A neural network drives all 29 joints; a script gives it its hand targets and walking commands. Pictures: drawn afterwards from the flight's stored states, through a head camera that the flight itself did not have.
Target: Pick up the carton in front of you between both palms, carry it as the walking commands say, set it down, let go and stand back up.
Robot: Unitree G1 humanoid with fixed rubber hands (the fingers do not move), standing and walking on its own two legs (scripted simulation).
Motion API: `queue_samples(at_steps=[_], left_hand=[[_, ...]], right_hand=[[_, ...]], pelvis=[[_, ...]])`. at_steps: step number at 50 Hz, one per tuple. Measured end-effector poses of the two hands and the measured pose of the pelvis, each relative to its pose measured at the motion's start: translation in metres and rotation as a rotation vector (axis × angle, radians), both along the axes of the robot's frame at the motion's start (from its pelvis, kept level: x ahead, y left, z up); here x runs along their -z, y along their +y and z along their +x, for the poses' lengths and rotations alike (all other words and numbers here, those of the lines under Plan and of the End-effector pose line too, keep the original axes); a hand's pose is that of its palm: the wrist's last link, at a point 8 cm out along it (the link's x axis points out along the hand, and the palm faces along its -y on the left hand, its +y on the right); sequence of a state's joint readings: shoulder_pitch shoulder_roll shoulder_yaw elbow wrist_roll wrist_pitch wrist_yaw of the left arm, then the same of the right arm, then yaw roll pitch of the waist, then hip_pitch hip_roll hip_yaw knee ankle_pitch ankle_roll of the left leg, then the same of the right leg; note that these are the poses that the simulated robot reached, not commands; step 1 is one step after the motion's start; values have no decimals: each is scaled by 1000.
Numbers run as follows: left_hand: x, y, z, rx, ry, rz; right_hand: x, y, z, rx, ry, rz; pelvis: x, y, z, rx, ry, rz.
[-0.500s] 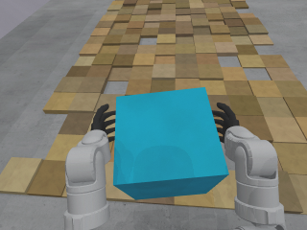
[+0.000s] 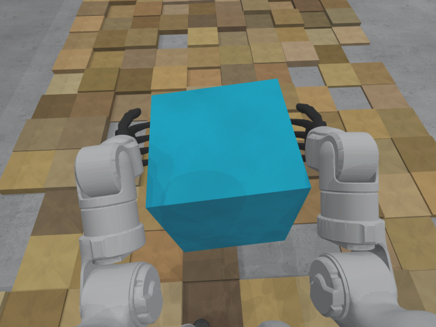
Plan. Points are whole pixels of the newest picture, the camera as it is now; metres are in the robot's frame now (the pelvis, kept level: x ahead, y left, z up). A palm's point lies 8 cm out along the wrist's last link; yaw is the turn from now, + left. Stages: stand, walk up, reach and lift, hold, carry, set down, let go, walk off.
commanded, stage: carry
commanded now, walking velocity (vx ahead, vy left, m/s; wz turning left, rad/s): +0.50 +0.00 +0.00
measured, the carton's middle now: (225, 175) +0.39 -0.02 +0.04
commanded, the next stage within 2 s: none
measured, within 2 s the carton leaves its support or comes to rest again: neither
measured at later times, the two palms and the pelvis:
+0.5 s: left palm (118, 7) +0.72 +0.17 +0.18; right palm out of the picture +0.75 -0.13 +0.18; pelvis +0.35 -0.02 +0.03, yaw +2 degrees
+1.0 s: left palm out of the picture +1.07 +0.12 +0.20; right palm out of the picture +1.06 -0.18 +0.20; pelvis +0.68 -0.01 +0.03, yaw +1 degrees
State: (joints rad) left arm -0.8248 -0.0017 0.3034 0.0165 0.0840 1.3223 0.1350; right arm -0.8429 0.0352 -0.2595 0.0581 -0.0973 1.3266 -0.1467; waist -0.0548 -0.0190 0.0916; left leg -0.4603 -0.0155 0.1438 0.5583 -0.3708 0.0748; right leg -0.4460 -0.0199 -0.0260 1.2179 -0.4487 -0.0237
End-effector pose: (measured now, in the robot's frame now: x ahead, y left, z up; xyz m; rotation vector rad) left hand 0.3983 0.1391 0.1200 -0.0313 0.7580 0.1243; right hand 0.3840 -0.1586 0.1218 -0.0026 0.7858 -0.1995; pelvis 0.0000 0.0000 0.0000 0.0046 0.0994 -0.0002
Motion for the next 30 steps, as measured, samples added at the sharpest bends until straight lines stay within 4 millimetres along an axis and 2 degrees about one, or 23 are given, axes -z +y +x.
queue_samples(at_steps=[3, 7, 12, 14, 16, 20, 24, 27, 30], left_hand=[[2, -4, 34, -1, -10, -21], [-8, -8, 82, -15, -88, -38], [-36, -10, 154, -46, -209, -18], [-46, -10, 186, -58, -238, 9], [-51, -8, 214, -66, -218, 42], [-51, 7, 256, -114, -117, 51], [-61, 27, 303, -158, -100, 43], [-69, 40, 348, -166, -114, 43], [-70, 48, 400, -141, -130, 42]], right_hand=[[4, -4, 28, 36, -15, 23], [-8, -8, 78, 57, -96, 45], [-33, -11, 161, 19, -216, 53], [-40, -11, 199, -15, -244, 49], [-42, -8, 235, -46, -224, 48], [-46, 8, 295, -102, -127, 46], [-58, 28, 354, -139, -110, 49], [-66, 42, 401, -146, -126, 49], [-68, 49, 446, -134, -144, 25]], pelvis=[[-11, 3, 33, -4, 10, -12], [-19, 0, 85, -11, 22, -15], [-13, -13, 167, -17, 17, -9], [-6, -19, 202, -21, 5, -17], [-8, -23, 227, -20, 1, -39], [-21, -28, 281, -28, -1, -8], [-30, -25, 337, -36, 2, 13], [-29, -18, 383, -37, 4, 18], [-17, -5, 434, -35, -9, 20]])
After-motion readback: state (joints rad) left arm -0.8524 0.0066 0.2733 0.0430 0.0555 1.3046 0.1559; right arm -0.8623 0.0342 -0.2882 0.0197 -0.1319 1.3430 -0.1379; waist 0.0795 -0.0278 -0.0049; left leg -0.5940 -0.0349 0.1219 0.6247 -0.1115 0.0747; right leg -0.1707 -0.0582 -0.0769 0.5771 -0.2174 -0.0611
